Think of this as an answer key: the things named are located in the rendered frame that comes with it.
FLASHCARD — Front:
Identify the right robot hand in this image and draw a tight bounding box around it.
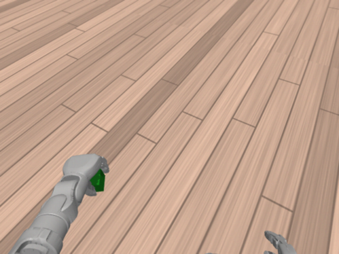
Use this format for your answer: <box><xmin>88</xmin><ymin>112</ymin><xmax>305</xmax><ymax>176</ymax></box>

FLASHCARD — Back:
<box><xmin>264</xmin><ymin>231</ymin><xmax>297</xmax><ymax>254</ymax></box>

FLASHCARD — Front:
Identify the small box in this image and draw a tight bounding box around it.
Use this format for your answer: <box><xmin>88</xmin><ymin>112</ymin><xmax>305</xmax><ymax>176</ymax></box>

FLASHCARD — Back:
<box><xmin>90</xmin><ymin>169</ymin><xmax>105</xmax><ymax>192</ymax></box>

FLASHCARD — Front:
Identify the left robot hand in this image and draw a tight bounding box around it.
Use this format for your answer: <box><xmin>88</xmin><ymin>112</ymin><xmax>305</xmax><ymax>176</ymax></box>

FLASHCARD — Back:
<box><xmin>63</xmin><ymin>153</ymin><xmax>109</xmax><ymax>196</ymax></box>

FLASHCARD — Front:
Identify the left robot arm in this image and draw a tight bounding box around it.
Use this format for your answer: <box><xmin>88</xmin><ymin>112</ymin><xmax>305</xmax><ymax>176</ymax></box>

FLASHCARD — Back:
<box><xmin>8</xmin><ymin>172</ymin><xmax>88</xmax><ymax>254</ymax></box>

